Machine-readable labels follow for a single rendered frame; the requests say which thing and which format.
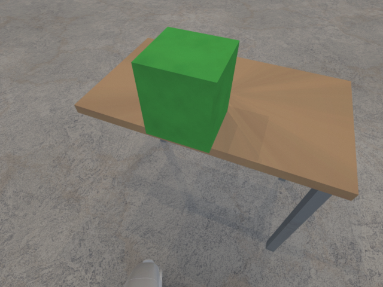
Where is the table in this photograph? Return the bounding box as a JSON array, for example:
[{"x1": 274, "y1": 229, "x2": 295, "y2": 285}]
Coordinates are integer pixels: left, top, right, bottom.
[{"x1": 74, "y1": 38, "x2": 358, "y2": 252}]

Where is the carton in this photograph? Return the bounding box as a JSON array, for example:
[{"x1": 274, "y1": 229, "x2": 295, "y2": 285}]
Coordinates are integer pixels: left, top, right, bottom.
[{"x1": 131, "y1": 27, "x2": 239, "y2": 153}]

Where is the robot left thigh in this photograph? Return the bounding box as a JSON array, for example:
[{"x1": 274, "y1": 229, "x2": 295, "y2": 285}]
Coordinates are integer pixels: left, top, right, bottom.
[{"x1": 124, "y1": 262, "x2": 162, "y2": 287}]

